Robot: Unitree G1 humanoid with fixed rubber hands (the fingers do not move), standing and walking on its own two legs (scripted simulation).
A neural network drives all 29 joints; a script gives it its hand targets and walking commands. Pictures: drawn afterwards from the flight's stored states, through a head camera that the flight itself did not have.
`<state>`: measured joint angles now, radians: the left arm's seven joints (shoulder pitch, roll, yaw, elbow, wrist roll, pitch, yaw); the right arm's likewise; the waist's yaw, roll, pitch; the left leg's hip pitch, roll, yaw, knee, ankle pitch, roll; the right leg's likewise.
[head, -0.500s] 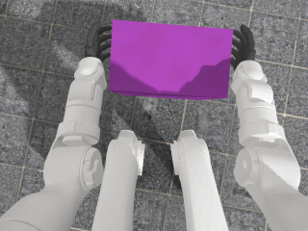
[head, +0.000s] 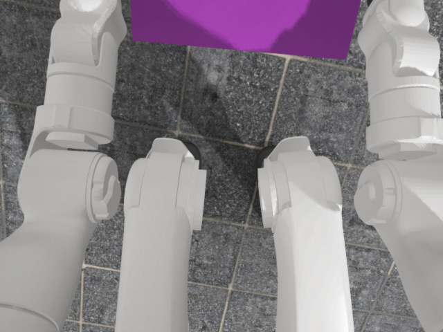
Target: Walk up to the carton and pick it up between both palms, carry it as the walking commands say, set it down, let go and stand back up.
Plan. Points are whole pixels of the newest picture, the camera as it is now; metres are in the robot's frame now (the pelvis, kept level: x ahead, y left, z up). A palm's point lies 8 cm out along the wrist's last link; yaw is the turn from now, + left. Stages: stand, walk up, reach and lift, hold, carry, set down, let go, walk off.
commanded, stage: set down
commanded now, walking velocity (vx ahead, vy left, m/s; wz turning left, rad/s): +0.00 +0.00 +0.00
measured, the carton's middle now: out of the picture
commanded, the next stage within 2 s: none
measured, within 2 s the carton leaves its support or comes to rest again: rests again in 0.78 s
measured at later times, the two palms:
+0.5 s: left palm out of the picture +0.54 +0.16 -0.16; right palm out of the picture +0.52 -0.19 -0.17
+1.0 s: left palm out of the picture +0.52 +0.16 -0.17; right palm out of the picture +0.51 -0.19 -0.17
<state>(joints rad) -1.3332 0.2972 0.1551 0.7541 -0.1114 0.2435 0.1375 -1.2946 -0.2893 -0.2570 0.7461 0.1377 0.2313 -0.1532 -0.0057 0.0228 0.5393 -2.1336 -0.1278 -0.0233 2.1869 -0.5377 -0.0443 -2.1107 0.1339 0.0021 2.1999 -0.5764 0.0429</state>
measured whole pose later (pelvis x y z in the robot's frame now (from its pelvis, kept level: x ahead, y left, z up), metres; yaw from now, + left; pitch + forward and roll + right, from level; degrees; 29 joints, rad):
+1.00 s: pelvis +0.02 +0.00 -0.02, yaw +0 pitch +36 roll +0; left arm -1.23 0.24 0.13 1.08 -0.12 0.11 0.13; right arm -1.19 -0.27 -0.20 1.04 0.16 0.11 -0.14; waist -0.01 0.01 0.21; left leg -2.29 -0.09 0.00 2.25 -0.58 -0.02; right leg -2.28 0.10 -0.01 2.26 -0.61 0.02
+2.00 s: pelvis +0.02 +0.00 -0.02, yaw +0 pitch +37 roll +0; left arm -1.22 0.33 0.04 1.09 -0.23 0.00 0.11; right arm -1.17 -0.29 -0.12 1.07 0.21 -0.02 -0.10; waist -0.02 0.02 0.25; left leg -2.31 -0.06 0.02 2.25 -0.58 0.01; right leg -2.30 0.05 -0.02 2.26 -0.61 -0.01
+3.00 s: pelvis +0.00 +0.00 +0.11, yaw -1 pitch +26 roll -1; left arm -1.21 0.43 0.18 0.57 -0.18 0.33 0.07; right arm -1.16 -0.41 -0.19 0.53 0.20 0.32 -0.07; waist -0.03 0.03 0.52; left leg -1.79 -0.05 0.00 1.84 -0.52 0.01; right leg -1.77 0.05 -0.02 1.84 -0.53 -0.01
